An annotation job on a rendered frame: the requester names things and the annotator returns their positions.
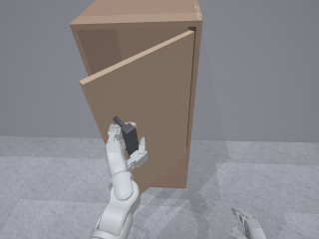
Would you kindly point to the left robot hand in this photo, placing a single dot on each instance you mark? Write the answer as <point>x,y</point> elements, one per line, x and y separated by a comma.
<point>115,152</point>

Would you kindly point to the left robot forearm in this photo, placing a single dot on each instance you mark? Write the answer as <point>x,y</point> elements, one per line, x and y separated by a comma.
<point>116,219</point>

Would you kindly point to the handle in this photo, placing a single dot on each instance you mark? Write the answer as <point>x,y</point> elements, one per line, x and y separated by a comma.
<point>130,135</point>

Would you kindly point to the cupboard door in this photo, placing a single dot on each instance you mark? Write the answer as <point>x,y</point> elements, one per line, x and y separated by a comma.
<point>152,89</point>

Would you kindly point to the right robot hand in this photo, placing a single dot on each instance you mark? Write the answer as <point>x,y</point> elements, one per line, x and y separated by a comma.
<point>252,228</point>

